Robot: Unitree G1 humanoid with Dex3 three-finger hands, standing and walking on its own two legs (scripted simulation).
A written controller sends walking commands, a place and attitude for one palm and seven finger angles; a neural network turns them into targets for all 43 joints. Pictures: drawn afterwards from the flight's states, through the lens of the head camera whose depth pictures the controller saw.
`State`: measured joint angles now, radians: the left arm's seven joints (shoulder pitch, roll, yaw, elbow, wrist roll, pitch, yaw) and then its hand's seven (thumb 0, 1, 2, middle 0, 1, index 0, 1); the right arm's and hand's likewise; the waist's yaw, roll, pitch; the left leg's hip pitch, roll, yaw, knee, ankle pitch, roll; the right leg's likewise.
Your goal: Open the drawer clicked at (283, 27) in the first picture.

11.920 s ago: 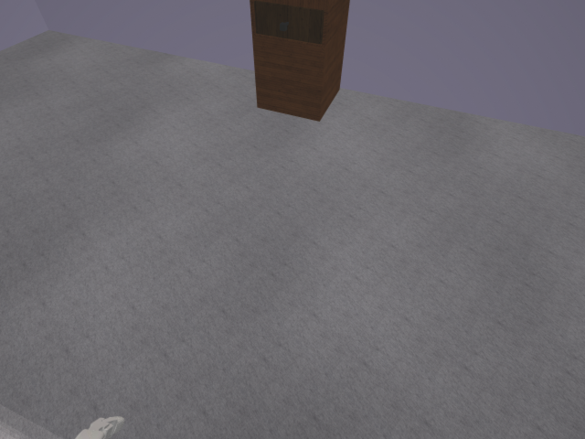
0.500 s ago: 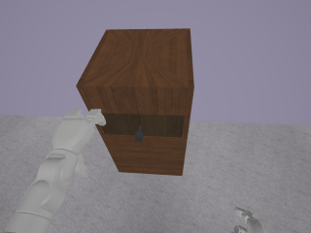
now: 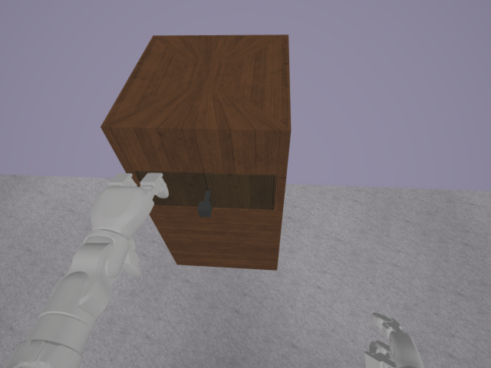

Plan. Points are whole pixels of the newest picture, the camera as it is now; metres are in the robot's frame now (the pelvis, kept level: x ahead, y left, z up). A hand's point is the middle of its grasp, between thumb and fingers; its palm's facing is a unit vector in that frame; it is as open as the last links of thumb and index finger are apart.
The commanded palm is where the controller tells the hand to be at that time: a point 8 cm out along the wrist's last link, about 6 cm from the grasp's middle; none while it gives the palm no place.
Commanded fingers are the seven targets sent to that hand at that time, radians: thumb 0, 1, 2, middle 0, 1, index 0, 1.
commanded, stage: move the hooked fingers above the handle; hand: left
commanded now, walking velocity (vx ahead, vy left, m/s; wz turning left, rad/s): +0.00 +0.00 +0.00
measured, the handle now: (206, 203) +0.54 +0.19 -0.21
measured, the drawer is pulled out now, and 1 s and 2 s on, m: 0.00 0.00 0.00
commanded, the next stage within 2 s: none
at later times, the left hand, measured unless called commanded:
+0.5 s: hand (165, 213) +0.40 +0.22 -0.04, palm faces +0.00 -0.04 -1.00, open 13.8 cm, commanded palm +0.38 +0.23 +0.01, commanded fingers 0.00 -0.50 0.30 -0.30 -1.20 -0.30 -1.20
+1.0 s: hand (187, 209) +0.46 +0.20 -0.12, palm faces -0.03 +0.02 -1.00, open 13.8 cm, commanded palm +0.44 +0.19 -0.06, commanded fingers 0.00 -0.50 0.30 -0.30 -1.20 -0.30 -1.20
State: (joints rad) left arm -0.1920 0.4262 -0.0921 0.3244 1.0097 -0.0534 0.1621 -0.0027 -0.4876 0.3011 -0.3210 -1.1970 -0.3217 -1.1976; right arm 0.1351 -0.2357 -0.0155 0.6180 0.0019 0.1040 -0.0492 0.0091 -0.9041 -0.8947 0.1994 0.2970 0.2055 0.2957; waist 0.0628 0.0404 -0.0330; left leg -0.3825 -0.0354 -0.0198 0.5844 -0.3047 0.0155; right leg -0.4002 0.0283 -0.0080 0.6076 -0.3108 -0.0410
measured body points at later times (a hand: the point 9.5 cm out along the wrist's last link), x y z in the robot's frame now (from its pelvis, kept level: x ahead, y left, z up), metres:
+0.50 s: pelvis +0.00 +0.00 -0.03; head +0.08 -0.02 +0.41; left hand +0.39 +0.22 +0.01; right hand +0.09 -0.27 -0.17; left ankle -0.01 +0.11 -0.73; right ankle +0.00 -0.09 -0.73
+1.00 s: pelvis -0.02 +0.03 -0.08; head +0.11 +0.02 +0.35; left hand +0.45 +0.20 -0.06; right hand -0.01 -0.24 -0.21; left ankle -0.01 +0.11 -0.73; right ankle +0.00 -0.09 -0.73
